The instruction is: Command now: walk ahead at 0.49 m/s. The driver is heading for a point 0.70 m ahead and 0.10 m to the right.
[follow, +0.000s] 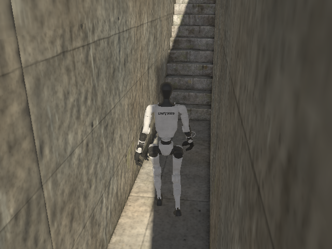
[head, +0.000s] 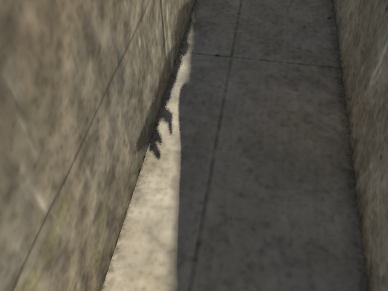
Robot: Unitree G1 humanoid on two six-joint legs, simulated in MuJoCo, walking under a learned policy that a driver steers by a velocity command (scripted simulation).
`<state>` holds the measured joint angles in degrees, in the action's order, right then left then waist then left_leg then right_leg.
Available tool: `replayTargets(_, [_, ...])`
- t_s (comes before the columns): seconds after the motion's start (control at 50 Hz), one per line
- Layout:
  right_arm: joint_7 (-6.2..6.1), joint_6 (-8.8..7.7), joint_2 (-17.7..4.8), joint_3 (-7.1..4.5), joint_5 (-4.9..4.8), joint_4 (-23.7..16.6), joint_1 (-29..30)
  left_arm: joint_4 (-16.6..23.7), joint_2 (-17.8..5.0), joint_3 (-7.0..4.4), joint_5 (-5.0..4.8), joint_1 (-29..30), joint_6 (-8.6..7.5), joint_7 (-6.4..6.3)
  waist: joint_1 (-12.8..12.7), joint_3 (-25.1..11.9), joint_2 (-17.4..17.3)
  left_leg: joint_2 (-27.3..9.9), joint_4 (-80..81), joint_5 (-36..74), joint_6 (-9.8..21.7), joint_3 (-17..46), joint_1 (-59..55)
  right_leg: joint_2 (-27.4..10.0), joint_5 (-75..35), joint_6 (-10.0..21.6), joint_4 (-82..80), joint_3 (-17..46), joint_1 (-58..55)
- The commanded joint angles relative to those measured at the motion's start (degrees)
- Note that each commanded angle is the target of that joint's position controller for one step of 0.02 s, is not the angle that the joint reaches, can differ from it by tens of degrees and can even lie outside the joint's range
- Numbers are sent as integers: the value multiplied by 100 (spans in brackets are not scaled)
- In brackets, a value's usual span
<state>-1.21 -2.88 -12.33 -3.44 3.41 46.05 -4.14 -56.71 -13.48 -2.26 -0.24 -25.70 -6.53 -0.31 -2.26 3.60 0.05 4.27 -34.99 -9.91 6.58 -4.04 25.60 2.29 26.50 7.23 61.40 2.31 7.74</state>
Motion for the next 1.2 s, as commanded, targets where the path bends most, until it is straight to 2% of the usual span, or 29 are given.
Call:
replayTargets(0.02, [-65,-40,-823,-243,-138,53,-1350,726,-722,-149,88,431,-31,65,588,-40,-383,-2201,2558,-2907,982,3753,-2229,-373,-631,154,1172,512,3080])
replayTargets(0.06, [-105,-164,-663,-191,-57,130,-1424,609,-613,-151,150,495,125,44,326,7,-37,-1881,2600,-1307,760,2796,-1602,-562,-770,-117,337,523,2382])
replayTargets(0.12, [-59,-282,-717,-146,-201,284,-1888,625,-353,-52,238,994,289,159,342,-111,-191,-1775,2802,-44,756,2093,-1834,-683,-1189,-299,-398,346,2555])
replayTargets(0.3, [-54,-380,-750,-86,-335,593,-2995,1205,-229,139,209,3310,323,444,843,429,-512,-1286,3149,715,314,987,-2095,-699,-3703,-389,-2289,-281,3008])
replayTargets(0.34, [-57,-458,-1023,-197,-276,577,-2932,1274,-376,79,184,3397,333,342,697,685,-542,-1265,3052,1141,215,813,-1933,-592,-3659,-443,-2725,-364,2564])
replayTargets(0.38, [-60,-479,-1054,-208,-275,643,-2916,1265,-472,46,220,3349,321,301,654,616,-586,-1426,2774,2089,146,717,-2202,-451,-3385,-344,-2988,-432,2129])
replayTargets(0.42, [-85,-492,-1101,-200,-325,621,-2742,1020,-656,-58,322,2590,274,239,350,143,-692,-1429,1634,4011,60,576,-2593,-127,-2748,-164,-3144,-582,1321])
replayTargets(0.44, [-49,-469,-1126,-203,-396,603,-2655,784,-802,-139,383,1913,215,160,32,-413,-498,-1430,587,4743,31,532,-2684,59,-2728,-67,-3110,-698,520])
replayTargets(0.46, [-33,-426,-1028,-159,-354,530,-2530,549,-1033,-232,508,1017,134,60,-362,-884,-316,-1139,-785,3934,-39,359,-2078,-170,-2613,73,-3313,-478,-596])
replayTargets(0.48, [4,-381,-180,84,-389,425,-3291,537,-1656,-395,671,306,56,-6,-135,-1794,1085,-766,-3070,236,-99,203,-341,-2171,-2099,714,-3034,1663,-2465])
replayTargets(0.5, [-30,-323,-192,91,-465,607,-3832,658,-1608,-410,424,-32,149,19,-248,-3026,1401,4,-4813,-2577,-68,660,517,-3087,-703,1525,-4109,4274,-3108])
replayTargets(0.52, [-75,-309,-726,-67,-289,477,-2862,772,-1292,-364,297,486,220,-2,-172,-2103,463,-322,-4886,-1661,45,998,1002,-2393,-241,1049,-4463,3506,-2269])
replayTargets(0.54, [-84,-340,-717,-81,-269,176,-2107,848,-1123,-326,208,947,226,-19,-122,-1272,401,-476,-4604,-1077,9,799,1260,-2039,-667,925,-4475,2613,-1606])
replayTargets(0.58, [-18,-261,-626,-46,-169,78,-1933,868,-891,-259,210,1034,148,-106,186,-726,326,-732,-3631,-785,-69,852,919,-1726,-1485,752,-4729,1775,-663])
replayTargets(0.64, [21,23,-369,-42,-89,54,-1731,788,-786,-230,121,823,-35,-95,433,-468,317,-644,-2736,-745,-359,733,422,-1557,-2636,716,-4977,1289,-26])
replayTargets(0.74, [103,153,-203,6,-101,-293,-551,754,-818,-259,20,478,-123,-21,338,27,533,-572,-868,514,-659,432,369,-1237,-3015,511,-5284,555,304])
replayTargets(0.76, [130,120,-170,41,-24,-353,-447,745,-839,-265,119,368,-120,-29,257,162,399,-516,-477,799,-656,354,388,-1213,-3515,424,-5254,409,182])
replayTargets(0.78, [97,111,-45,88,-59,-325,-393,749,-820,-260,113,365,-63,-10,244,120,494,-460,-245,927,-606,263,73,-1138,-4251,355,-5025,167,242])
replayTargets(0.84, [38,97,-140,102,-91,-399,-239,674,-810,-246,39,154,-20,-39,167,-44,645,-387,-50,1231,-471,226,-310,-1246,-5166,261,-4590,55,64])
replayTargets(0.86, [-33,123,-230,50,-173,-424,-338,606,-745,-199,33,248,-24,-13,236,64,791,-385,-127,955,-441,206,-389,-1243,-5536,301,-4423,33,143])
replayTargets(0.92, [-241,-16,-406,-24,-43,-101,-1328,559,-867,-188,-9,373,37,-35,606,-255,311,-192,836,1044,-287,105,-1405,-998,-5915,97,-3198,-47,-63])
replayTargets(0.94, [-266,-109,-639,-76,35,17,-1691,559,-844,-138,-116,296,37,-51,741,-557,-49,-485,1193,1795,-210,311,-2114,-649,-4812,-118,-2374,-128,192])
replayTargets(0.96, [-267,-150,-1161,-175,96,41,-2185,689,-489,-56,-189,-195,37,-91,654,-1251,-1058,-2050,759,4032,296,1828,-3381,-66,-1634,-273,-640,-324,1183])
replayTargets(0.98, [-166,-24,-1265,-159,-111,14,-2350,389,-379,-57,-175,-1077,173,-72,438,-2050,-1515,-3009,996,4243,1301,3420,-3955,439,1048,-351,768,86,1956])
replayTargets(1.0, [-131,32,-872,-86,-310,6,-2203,373,-739,-142,29,-610,265,-79,495,-1700,-595,-2706,1346,3324,1340,3222,-3188,185,827,-369,1221,557,1989])
replayTargets(1.04, [-178,107,-334,146,-218,-134,-1278,564,-499,-105,85,284,316,-45,226,-711,-129,-2177,1916,1933,914,2308,-2064,-138,397,-345,429,534,2050])
replayTargets(1.08, [-254,56,-208,265,-139,-39,-1182,435,-337,-49,111,382,538,-91,73,-504,-349,-1791,2099,2975,573,1547,-1432,-185,-222,-490,-640,407,1233])
replayTargets(1.12, [-251,-9,-362,258,-160,108,-1316,305,-173,30,55,351,640,-82,36,-690,-591,-1564,1976,3720,414,1128,-1533,-60,-418,-569,-1496,238,799])
replayTargets(1.2, [-274,61,-505,239,-256,261,-1559,261,-243,110,40,838,675,-46,236,-758,-882,-1472,2079,1811,294,1115,-1446,-111,-969,-545,-2289,93,403])
